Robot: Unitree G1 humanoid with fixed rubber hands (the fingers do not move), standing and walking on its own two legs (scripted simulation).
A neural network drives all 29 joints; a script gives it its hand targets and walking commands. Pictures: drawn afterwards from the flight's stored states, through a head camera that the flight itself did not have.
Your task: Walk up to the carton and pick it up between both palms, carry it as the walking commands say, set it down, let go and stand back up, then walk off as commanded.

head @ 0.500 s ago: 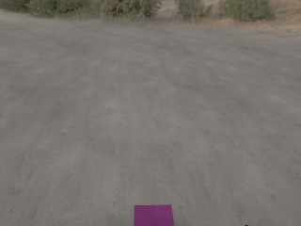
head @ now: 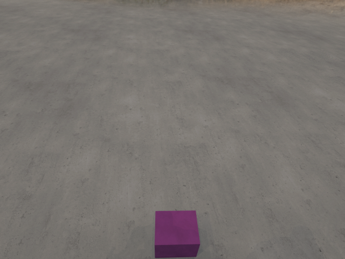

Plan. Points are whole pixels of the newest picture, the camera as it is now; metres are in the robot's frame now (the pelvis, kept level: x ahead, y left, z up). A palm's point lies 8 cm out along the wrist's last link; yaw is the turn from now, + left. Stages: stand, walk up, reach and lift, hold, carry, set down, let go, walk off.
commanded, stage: stand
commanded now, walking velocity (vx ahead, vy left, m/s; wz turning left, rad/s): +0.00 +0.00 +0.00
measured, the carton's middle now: (175, 233) +0.49 -0.04 -0.69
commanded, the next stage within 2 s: walk off in 0.88 s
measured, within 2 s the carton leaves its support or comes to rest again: neither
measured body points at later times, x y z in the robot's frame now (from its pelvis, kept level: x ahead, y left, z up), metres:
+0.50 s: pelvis -0.01 -0.01 +0.00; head -0.04 +0.00 +0.45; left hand +0.05 +0.28 -0.13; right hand +0.05 -0.30 -0.12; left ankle +0.03 +0.09 -0.74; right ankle +0.02 -0.10 -0.74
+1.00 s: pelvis +0.00 -0.01 +0.01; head -0.02 -0.01 +0.46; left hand +0.07 +0.28 -0.13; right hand +0.07 -0.30 -0.12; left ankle +0.03 +0.09 -0.74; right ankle +0.02 -0.10 -0.74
